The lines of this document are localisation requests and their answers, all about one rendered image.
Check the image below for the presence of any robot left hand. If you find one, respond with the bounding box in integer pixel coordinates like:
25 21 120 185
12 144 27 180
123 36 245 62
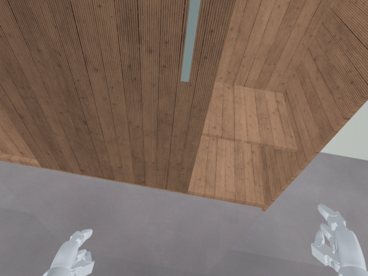
50 229 95 276

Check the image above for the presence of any handle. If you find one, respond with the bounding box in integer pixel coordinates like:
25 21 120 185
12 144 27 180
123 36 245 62
181 0 201 82

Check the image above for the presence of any wardrobe door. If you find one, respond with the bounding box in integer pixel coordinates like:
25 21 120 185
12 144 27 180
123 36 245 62
0 0 235 193
0 105 36 159

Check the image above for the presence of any robot right hand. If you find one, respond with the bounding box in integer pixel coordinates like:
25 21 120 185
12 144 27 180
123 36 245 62
311 204 366 272

